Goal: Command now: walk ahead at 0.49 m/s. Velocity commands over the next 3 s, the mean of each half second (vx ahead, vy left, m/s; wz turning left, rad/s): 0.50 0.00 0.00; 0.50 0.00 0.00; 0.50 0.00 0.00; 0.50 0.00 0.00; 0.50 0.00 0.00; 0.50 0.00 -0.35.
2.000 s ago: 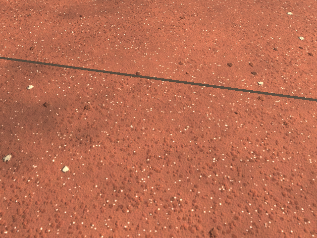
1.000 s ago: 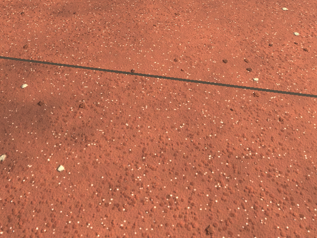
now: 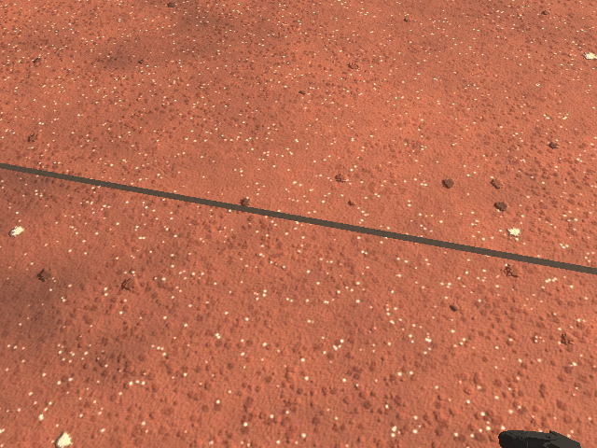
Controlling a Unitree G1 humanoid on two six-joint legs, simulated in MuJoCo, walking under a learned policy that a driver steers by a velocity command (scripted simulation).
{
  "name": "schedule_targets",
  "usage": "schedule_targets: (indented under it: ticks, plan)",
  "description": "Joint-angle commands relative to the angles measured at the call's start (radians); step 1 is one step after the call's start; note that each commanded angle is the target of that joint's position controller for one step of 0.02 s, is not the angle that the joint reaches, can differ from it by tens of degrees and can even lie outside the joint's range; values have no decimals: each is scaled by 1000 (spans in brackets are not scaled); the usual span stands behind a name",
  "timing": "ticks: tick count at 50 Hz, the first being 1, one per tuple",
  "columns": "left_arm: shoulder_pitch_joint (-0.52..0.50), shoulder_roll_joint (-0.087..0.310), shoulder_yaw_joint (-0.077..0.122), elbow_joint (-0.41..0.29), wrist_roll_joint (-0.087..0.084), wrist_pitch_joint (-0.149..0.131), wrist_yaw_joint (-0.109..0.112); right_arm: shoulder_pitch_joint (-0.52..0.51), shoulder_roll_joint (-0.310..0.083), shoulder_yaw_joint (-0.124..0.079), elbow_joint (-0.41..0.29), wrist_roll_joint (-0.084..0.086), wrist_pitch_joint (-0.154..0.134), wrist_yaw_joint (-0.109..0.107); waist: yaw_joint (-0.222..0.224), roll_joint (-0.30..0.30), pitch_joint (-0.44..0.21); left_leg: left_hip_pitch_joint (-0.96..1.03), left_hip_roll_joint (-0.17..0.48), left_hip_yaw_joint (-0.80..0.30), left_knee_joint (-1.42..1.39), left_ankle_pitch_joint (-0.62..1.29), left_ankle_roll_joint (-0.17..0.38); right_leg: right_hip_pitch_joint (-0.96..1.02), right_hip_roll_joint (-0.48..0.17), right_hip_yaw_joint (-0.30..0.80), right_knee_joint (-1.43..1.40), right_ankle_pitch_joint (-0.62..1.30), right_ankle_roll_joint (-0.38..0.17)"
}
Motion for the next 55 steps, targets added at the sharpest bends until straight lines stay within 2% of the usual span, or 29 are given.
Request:
schedule_targets:
  ticks: [1,3,4,5,6,7,8,9,10,11,12,14,16,21,25,28,30,31,32,33,34,35,36,37,39,41,48,52,55]
  plan:
    - [77,150,34,-10,2,6,9,-188,-48,-1,-116,6,-29,21,-12,-97,113,-52,-33,27,-75,-44,29,27,-312,89,52,692,-34]
    - [49,177,43,-23,11,12,11,-133,-81,-15,-112,5,-34,22,-62,-139,46,75,-84,59,-78,-120,61,71,-321,85,159,1006,-30]
    - [35,189,47,-30,16,18,10,-52,-112,-30,-92,4,-33,16,-106,-174,-15,174,-114,73,-73,-164,81,94,-318,84,259,1171,-28]
    - [-4,196,47,-43,20,25,4,116,-157,-51,-47,5,-32,8,-193,-189,-109,395,-119,69,-109,-127,115,40,-294,67,445,1225,-15]
    - [-53,184,37,-72,24,19,-6,327,-208,-68,3,-12,-25,-5,-282,-165,-246,756,15,-76,-60,-108,181,-198,-267,69,703,1005,-4]
    - [73,39,-2,-78,23,0,-24,462,-282,-87,35,-37,-19,-8,-224,88,-415,1187,308,-574,-77,-225,374,-656,-64,52,1152,233,71]
    - [77,80,4,-55,-1,-32,-34,448,-193,-63,55,-27,-12,-11,-227,99,-442,1185,352,-785,-221,-292,387,-790,-30,193,1303,-247,47]
    - [-48,164,28,-104,-34,-50,-36,329,-149,-49,40,-11,-11,-15,-197,82,-223,991,304,-611,-273,-324,317,-866,-106,179,1299,-188,30]
    - [-136,183,34,-131,-44,-55,-30,228,-113,-37,21,-10,-15,-12,-159,-6,-106,793,260,-464,-327,-270,273,-840,-161,144,1240,-93,28]
    - [-166,174,43,-135,-36,-48,-20,177,-81,-26,15,-18,-20,-3,-120,-58,-36,646,218,-371,-366,-198,244,-800,-189,118,1175,-47,36]
    - [-140,154,48,-131,-25,-34,-13,157,-62,-18,20,-28,-25,2,-77,-41,-15,545,175,-291,-400,-167,220,-730,-219,118,1126,-17,42]
    - [-95,88,40,-125,-16,-8,-8,171,-76,-21,42,-24,-28,8,-44,-1,7,429,148,-220,-446,-146,222,-668,-239,99,1053,-7,62]
    - [-157,98,43,-158,-7,1,-2,204,-119,-30,63,-26,-32,-1,-44,11,38,382,139,-168,-475,-113,229,-706,-257,82,958,62,88]
    - [-387,89,36,-224,-2,-9,-12,298,-167,-40,92,-13,-20,-29,-112,7,48,428,90,-75,-464,-78,170,-705,-223,36,576,366,97]
    - [-508,104,34,-264,-16,-12,-31,379,-182,-44,129,2,-9,-32,-152,16,58,568,145,-101,-418,-136,157,-716,-197,39,446,367,87]
    - [-511,140,44,-284,-16,-21,-47,380,-196,-52,139,2,7,-36,-123,27,49,665,200,-131,-346,-99,131,-687,-182,42,393,254,47]
    - [-345,190,73,-239,-13,-26,-46,346,-191,-48,131,-1,20,-38,-26,26,-42,659,153,-86,-148,144,93,-455,-131,-5,357,210,8]
    - [-156,256,100,-190,-6,-27,-38,346,-152,-32,115,-15,22,-38,43,-28,-175,539,93,-33,105,106,59,-185,-200,67,383,232,-41]
    - [-29,368,127,-164,9,-20,-36,459,-39,3,99,-20,5,-31,25,-270,-321,129,-68,40,515,-253,-19,217,-450,488,331,110,-195]
    - [-4,300,107,-158,1,-18,-43,457,-67,1,112,-10,-19,-26,36,-312,-388,-22,-102,-100,679,-678,-15,270,-504,760,182,5,-235]
    - [-87,239,86,-172,-3,-20,-44,373,-163,-24,91,18,-32,-22,22,-233,-246,-112,-39,-130,751,-629,7,159,-472,637,172,-30,-181]
    - [-178,205,75,-197,-2,-20,-44,307,-169,-25,74,21,-36,-25,-4,-166,-153,-108,16,-103,726,-534,18,17,-435,498,157,34,-148]
    - [-248,175,65,-206,3,-20,-47,272,-158,-29,71,7,-31,-32,-32,-111,-82,-69,51,-87,661,-458,14,-119,-392,396,122,118,-131]
    - [-281,152,58,-209,10,-24,-50,280,-146,-35,73,-2,-18,-37,-66,-126,-53,-5,82,-93,603,-406,12,-209,-357,324,89,174,-115]
    - [-274,146,59,-192,11,-30,-54,308,-102,-32,84,-6,7,-39,-93,-133,-38,63,90,-82,552,-357,0,-285,-326,250,39,242,-121]
    - [-238,172,66,-171,10,-34,-46,276,-96,-35,71,-11,18,-42,-98,-113,-13,22,94,-78,485,-289,-14,-286,-323,203,13,319,-134]
    - [-133,193,69,-119,-2,-20,-16,30,-69,-27,-2,-12,9,-26,-36,-102,50,-12,56,-38,100,0,-35,-228,-291,92,-23,323,-99]
    - [-62,199,73,-78,-9,-5,-12,-79,-70,-19,-41,-4,1,-7,-3,-97,90,-36,34,-28,-7,-27,-21,-113,-331,89,10,327,-99]
    - [-59,211,82,-62,-13,10,-5,-98,-87,-21,-63,-1,-10,11,-22,-108,89,-15,20,-25,-54,-122,13,-30,-371,96,74,418,-84]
